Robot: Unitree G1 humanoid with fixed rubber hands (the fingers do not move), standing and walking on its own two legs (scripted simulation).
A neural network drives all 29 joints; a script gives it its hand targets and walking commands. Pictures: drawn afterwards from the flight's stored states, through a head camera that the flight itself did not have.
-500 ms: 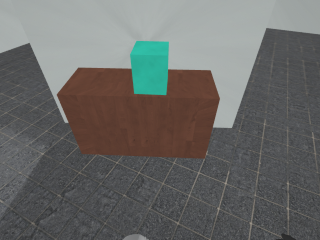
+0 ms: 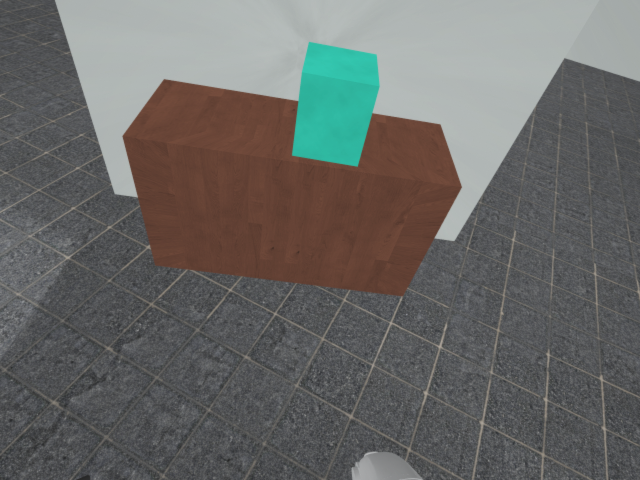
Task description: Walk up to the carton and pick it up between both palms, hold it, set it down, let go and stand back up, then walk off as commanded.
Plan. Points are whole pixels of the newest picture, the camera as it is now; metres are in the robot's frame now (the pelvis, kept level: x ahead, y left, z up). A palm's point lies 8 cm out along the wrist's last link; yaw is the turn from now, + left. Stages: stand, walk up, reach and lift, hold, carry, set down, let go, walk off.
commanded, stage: walk off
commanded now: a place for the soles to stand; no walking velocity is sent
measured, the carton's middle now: (333, 105) +1.11 -0.13 -0.07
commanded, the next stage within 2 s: stand in 0.60 s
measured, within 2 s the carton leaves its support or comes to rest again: neither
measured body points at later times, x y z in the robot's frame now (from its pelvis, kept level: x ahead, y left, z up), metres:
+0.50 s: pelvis +0.21 -0.01 -0.03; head +0.25 +0.04 +0.42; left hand +0.32 +0.29 -0.15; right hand +0.24 -0.35 -0.08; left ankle +0.04 +0.03 -0.67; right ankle +0.27 -0.15 -0.74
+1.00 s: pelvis +0.37 +0.00 -0.02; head +0.41 +0.05 +0.43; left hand +0.48 +0.31 -0.13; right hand +0.52 -0.31 -0.07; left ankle +0.33 +0.09 -0.74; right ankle +0.32 -0.15 -0.72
